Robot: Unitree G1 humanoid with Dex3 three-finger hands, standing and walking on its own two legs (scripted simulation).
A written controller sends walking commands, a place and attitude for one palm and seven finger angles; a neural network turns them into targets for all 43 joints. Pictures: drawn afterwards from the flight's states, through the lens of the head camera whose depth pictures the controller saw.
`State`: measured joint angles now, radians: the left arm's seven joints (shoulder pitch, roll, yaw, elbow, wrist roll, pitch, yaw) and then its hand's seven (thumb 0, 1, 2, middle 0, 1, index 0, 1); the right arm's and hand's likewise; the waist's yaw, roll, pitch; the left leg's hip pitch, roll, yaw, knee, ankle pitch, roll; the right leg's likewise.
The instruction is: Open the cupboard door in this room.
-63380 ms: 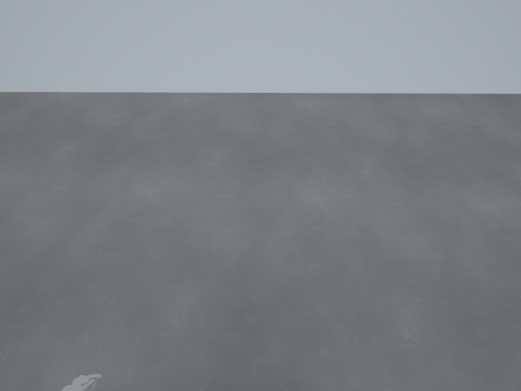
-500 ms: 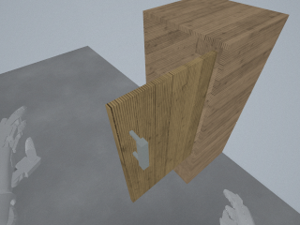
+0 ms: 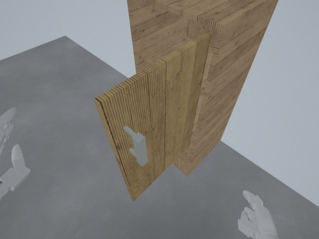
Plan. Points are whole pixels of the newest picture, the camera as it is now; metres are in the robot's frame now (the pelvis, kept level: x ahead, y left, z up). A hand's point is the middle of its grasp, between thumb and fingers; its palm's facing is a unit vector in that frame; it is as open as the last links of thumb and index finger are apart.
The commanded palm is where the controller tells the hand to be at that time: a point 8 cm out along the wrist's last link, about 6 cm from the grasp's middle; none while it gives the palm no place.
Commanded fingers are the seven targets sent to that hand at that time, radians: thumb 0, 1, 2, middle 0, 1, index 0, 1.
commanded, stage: step back with the hand held close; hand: left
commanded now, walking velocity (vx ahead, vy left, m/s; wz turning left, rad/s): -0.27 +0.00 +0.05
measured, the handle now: (135, 146) +0.33 +0.09 +0.04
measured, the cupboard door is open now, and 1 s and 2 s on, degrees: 91 91 91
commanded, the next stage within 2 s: stop stepping back and stand still in 0.92 s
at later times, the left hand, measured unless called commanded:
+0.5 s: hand out of the picture +0.13 +0.27 +0.16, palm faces +0.53 -0.72 -0.44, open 7.4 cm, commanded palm +0.05 +0.31 +0.18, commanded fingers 0.00 0.90 0.90 -0.20 -0.30 -0.20 -0.30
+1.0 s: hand out of the picture +0.01 +0.28 +0.17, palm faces +0.44 -0.74 -0.50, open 7.4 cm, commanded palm -0.05 +0.31 +0.18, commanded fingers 0.00 0.90 0.90 -0.20 -0.30 -0.20 -0.30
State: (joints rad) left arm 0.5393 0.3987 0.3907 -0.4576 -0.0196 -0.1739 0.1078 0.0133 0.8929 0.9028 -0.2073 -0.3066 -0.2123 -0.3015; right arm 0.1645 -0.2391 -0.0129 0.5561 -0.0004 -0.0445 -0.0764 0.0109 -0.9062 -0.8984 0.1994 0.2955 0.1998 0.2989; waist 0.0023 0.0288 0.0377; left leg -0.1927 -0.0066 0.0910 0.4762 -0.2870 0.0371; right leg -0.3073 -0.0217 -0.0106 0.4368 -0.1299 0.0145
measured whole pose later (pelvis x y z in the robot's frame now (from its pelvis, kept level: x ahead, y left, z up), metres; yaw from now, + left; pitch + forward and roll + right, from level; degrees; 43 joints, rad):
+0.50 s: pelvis -0.07 +0.00 -0.02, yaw +3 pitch -1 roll -2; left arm 0.49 0.36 0.44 -0.49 0.04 -0.23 0.20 0.01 0.89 0.90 -0.21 -0.31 -0.21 -0.30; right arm 0.29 -0.18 -0.01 0.59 -0.05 -0.10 -0.11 0.01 -0.90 -0.90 0.20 0.30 0.20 0.30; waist -0.04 0.00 0.03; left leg -0.40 0.00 0.04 0.72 -0.30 0.06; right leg -0.44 0.03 0.01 0.80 -0.33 0.01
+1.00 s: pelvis -0.19 +0.01 +0.00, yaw +1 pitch +2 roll -1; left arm 0.56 0.44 0.47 -0.59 -0.02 -0.22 0.15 0.01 0.89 0.90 -0.21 -0.31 -0.22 -0.30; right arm 0.16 -0.17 -0.02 0.60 -0.01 -0.15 -0.06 0.01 -0.91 -0.90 0.20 0.30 0.20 0.30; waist 0.03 -0.04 0.06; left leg -0.33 0.04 0.02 0.49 -0.19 0.00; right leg -0.41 0.04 -0.01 0.80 -0.39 0.03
